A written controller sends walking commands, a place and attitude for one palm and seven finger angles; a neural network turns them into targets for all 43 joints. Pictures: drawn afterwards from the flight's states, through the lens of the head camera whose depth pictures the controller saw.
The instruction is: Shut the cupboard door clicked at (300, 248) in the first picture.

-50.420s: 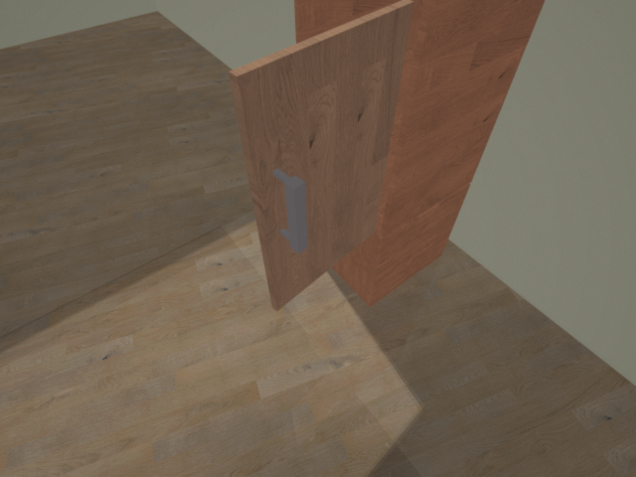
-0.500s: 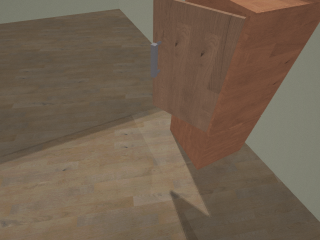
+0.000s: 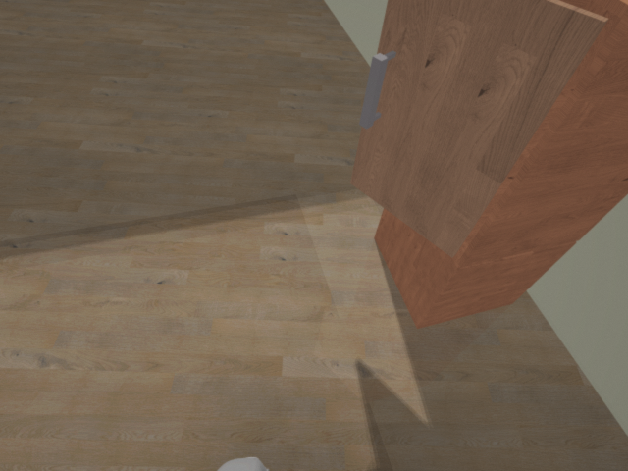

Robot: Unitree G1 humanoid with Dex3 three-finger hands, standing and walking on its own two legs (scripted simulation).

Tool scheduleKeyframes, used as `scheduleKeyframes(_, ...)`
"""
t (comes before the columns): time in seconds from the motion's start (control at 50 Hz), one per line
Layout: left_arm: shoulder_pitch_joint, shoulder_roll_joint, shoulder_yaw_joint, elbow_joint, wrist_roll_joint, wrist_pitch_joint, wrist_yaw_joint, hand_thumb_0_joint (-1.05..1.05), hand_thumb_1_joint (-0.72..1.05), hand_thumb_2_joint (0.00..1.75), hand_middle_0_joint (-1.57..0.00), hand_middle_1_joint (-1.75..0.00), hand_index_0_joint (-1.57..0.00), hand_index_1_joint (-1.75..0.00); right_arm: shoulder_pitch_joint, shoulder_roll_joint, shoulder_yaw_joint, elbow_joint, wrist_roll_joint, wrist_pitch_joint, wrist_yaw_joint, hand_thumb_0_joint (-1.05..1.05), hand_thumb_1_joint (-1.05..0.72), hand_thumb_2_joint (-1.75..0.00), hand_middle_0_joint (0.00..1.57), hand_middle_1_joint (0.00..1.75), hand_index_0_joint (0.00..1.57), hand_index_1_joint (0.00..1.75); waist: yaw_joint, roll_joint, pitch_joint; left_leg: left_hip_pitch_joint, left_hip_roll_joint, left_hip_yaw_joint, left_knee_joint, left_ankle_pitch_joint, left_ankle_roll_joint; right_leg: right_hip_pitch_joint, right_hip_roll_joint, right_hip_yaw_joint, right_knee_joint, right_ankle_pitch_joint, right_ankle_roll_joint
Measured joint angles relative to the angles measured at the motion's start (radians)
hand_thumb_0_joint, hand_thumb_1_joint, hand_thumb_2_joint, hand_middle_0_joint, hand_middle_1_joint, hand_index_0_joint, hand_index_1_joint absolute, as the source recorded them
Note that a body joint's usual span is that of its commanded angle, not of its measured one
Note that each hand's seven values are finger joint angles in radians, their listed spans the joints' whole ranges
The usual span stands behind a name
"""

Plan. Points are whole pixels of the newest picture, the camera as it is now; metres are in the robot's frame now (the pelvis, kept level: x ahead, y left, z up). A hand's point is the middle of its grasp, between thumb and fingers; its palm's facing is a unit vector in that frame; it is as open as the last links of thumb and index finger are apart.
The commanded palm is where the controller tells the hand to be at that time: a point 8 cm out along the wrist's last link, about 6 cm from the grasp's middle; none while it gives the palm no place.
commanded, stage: walk to a spot facing it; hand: left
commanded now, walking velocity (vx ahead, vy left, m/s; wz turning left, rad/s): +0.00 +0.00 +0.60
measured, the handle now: (378, 90) +0.86 -0.11 +0.01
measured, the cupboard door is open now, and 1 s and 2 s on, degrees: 29 29 29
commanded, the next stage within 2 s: none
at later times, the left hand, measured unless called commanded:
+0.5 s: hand out of the picture +0.08 +0.21 -0.14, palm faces +0.26 -0.92 -0.30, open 7.4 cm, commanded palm none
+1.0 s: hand out of the picture -0.09 +0.18 -0.18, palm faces +0.60 -0.76 -0.25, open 7.4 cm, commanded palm none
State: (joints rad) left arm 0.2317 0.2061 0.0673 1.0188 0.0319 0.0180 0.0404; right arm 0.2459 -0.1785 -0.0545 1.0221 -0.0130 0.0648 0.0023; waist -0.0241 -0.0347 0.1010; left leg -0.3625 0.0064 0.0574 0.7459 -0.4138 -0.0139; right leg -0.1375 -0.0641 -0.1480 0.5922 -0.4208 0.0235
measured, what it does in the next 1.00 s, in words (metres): steps on the spot, turning left: right foot, then left foot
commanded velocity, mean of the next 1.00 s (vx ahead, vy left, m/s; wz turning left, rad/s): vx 0.01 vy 0.00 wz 0.60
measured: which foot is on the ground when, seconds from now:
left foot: down 0.00-0.50, up 0.52-0.90, down 0.92-1.00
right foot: down 0.00-0.02, up 0.04-0.48, down 0.50-0.92, up 0.94-1.00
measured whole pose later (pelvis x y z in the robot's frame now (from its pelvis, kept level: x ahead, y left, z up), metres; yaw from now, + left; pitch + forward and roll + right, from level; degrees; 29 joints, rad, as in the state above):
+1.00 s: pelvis +0.03 +0.00 +0.00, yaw +35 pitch +1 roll +0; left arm 0.28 0.27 0.08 0.92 0.02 0.06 0.03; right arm 0.08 -0.23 -0.05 0.85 -0.02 0.04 0.02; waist 0.03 -0.08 0.13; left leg -0.32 -0.02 0.06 0.67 -0.35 0.05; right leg -0.34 -0.12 -0.10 0.99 -0.56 0.05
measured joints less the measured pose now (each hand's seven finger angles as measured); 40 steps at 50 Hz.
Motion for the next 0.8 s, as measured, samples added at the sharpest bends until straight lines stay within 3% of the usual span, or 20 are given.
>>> scheduleKeyframes(0.02,-0.001,0.004,0.002,-0.008,-0.003,0.003,-0.002,0.01,0.90,0.90,-0.20,-0.30,-0.21,-0.30,0.001,-0.007,0.000,-0.016,-0.002,-0.008,0.003,0.00,-0.90,-0.90,0.20,0.29,0.20,0.30,-0.002,-0.004,0.001,0.013,0.005,0.001,-0.062,0.117,0.014,-0.022,-0.014,-0.011,0.054,-0.020,0.006)
scheduleKeyframes(0.04,-0.011,0.008,0.004,-0.013,-0.009,0.009,-0.004,0.01,0.90,0.90,-0.20,-0.30,-0.21,-0.30,-0.005,-0.013,-0.002,-0.027,-0.005,-0.018,0.002,0.00,-0.90,-0.90,0.20,0.29,0.20,0.30,-0.004,-0.011,0.007,0.001,-0.008,0.002,-0.053,0.155,0.039,-0.062,-0.025,0.003,0.147,-0.058,0.014)
scheduleKeyframes(0.08,-0.030,0.016,0.007,-0.024,-0.011,0.027,-0.003,0.01,0.90,0.90,-0.20,-0.30,-0.20,-0.30,-0.023,-0.020,-0.003,-0.040,-0.009,-0.026,-0.002,0.00,-0.90,-0.90,0.20,0.29,0.20,0.30,0.005,-0.020,0.018,-0.003,-0.029,0.005,-0.046,0.121,0.079,-0.154,-0.012,0.072,0.336,-0.122,0.010)
scheduleKeyframes(0.12,-0.045,0.021,0.012,-0.033,-0.007,0.037,-0.007,0.01,0.90,0.90,-0.20,-0.30,-0.20,-0.30,-0.031,-0.026,-0.003,-0.056,-0.014,-0.025,-0.006,0.00,-0.90,-0.90,0.20,0.29,0.20,0.30,0.004,-0.014,0.011,0.005,-0.041,-0.003,-0.089,0.117,0.091,-0.230,0.001,0.105,0.447,-0.095,0.007)
scheduleKeyframes(0.18,-0.072,0.031,0.015,-0.056,-0.002,0.035,-0.016,0.01,0.90,0.90,-0.20,-0.30,-0.20,-0.30,-0.036,-0.032,0.000,-0.074,-0.018,-0.029,-0.014,0.00,-0.90,-0.90,0.20,0.29,0.20,0.30,-0.001,0.003,0.007,0.019,-0.053,-0.033,-0.177,0.174,0.089,-0.308,0.011,0.131,0.498,-0.009,0.018)
scheduleKeyframes(0.28,-0.108,0.049,0.017,-0.102,-0.002,0.024,-0.021,0.01,0.90,0.90,-0.20,-0.30,-0.20,-0.30,-0.034,-0.035,0.001,-0.087,-0.016,-0.029,-0.014,0.00,-0.90,-0.90,0.20,0.29,0.20,0.30,-0.004,0.024,-0.001,0.028,-0.064,-0.099,-0.263,0.234,0.084,-0.346,0.021,0.162,0.423,0.039,0.034)
scheduleKeyframes(0.4,-0.135,0.051,0.010,-0.136,-0.005,0.025,-0.020,0.01,0.91,0.90,-0.20,-0.30,-0.20,-0.30,-0.028,-0.042,-0.010,-0.094,-0.018,-0.016,-0.008,0.00,-0.90,-0.90,0.20,0.29,0.20,0.30,-0.017,0.045,-0.008,0.012,-0.079,-0.185,-0.268,0.247,0.058,-0.294,0.047,0.178,0.257,0.021,0.037)
scheduleKeyframes(0.46,-0.134,0.041,0.002,-0.149,-0.010,0.020,-0.020,0.01,0.91,0.90,-0.20,-0.30,-0.20,-0.30,-0.026,-0.053,-0.020,-0.099,-0.017,-0.006,-0.006,0.00,-0.90,-0.90,0.20,0.30,0.20,0.30,-0.021,0.063,-0.011,-0.007,-0.091,-0.230,-0.246,0.241,0.038,-0.229,0.071,0.178,0.119,0.040,0.028)
scheduleKeyframes(0.5,-0.113,0.042,-0.005,-0.165,-0.010,0.007,-0.020,0.01,0.90,0.90,-0.20,-0.30,-0.20,-0.30,-0.018,-0.057,-0.027,-0.105,-0.008,0.001,-0.004,0.00,-0.90,-0.90,0.20,0.30,0.20,0.30,-0.014,0.055,-0.028,-0.037,-0.115,-0.245,-0.200,0.218,0.021,-0.150,0.066,0.181,-0.053,0.088,0.011)
scheduleKeyframes(0.52,-0.105,0.037,-0.004,-0.163,-0.006,0.000,-0.016,0.01,0.90,0.90,-0.20,-0.30,-0.20,-0.30,-0.025,-0.063,-0.033,-0.101,-0.005,0.004,-0.003,0.00,-0.90,-0.90,0.20,0.29,0.20,0.30,-0.004,0.060,-0.027,-0.068,-0.117,-0.239,-0.128,0.135,0.009,-0.147,0.068,0.180,-0.065,0.092,-0.004)
scheduleKeyframes(0.56,-0.092,0.017,-0.014,-0.151,-0.004,0.002,-0.011,0.01,0.90,0.90,-0.20,-0.30,-0.20,-0.30,-0.041,-0.081,-0.045,-0.099,-0.009,0.010,0.000,0.00,-0.90,-0.90,0.20,0.29,0.20,0.30,-0.009,0.087,-0.010,-0.135,-0.110,-0.204,0.099,-0.009,-0.007,-0.136,0.068,0.149,-0.046,0.094,-0.027)
scheduleKeyframes(0.6,-0.067,0.003,-0.020,-0.142,-0.006,0.004,-0.009,0.01,0.90,0.90,-0.20,-0.30,-0.20,-0.30,-0.045,-0.090,-0.050,-0.103,-0.012,0.012,0.006,0.00,-0.90,-0.90,0.20,0.29,0.20,0.30,-0.015,0.091,-0.004,-0.182,-0.094,-0.152,0.292,-0.034,-0.024,-0.109,0.052,0.122,-0.060,0.098,-0.035)
scheduleKeyframes(0.64,-0.043,-0.005,-0.023,-0.135,-0.008,0.003,-0.005,0.01,0.90,0.90,-0.20,-0.30,-0.20,-0.30,-0.051,-0.091,-0.047,-0.107,-0.010,0.014,0.012,0.00,-0.90,-0.90,0.20,0.29,0.20,0.30,-0.019,0.079,0.001,-0.196,-0.064,-0.108,0.394,-0.019,-0.041,-0.083,0.034,0.101,-0.078,0.100,-0.036)
scheduleKeyframes(0.7,-0.015,-0.011,-0.024,-0.132,-0.008,-0.006,-0.004,0.01,0.90,0.90,-0.20,-0.30,-0.21,-0.30,-0.061,-0.086,-0.039,-0.110,-0.007,0.021,0.019,0.00,-0.91,-0.90,0.19,0.29,0.20,0.30,-0.017,0.054,0.010,-0.170,-0.023,-0.072,0.388,-0.013,-0.055,-0.053,0.005,0.065,-0.092,0.092,-0.035)
scheduleKeyframes(0.8,0.024,-0.014,-0.022,-0.134,-0.003,-0.014,-0.008,0.01,0.90,0.90,-0.21,-0.30,-0.21,-0.30,-0.104,-0.079,-0.026,-0.111,-0.004,0.032,0.024,0.00,-0.91,-0.90,0.19,0.29,0.20,0.30,0.010,0.027,0.028,-0.100,0.014,-0.039,0.232,-0.029,-0.053,-0.028,-0.028,-0.003,-0.078,0.063,-0.024)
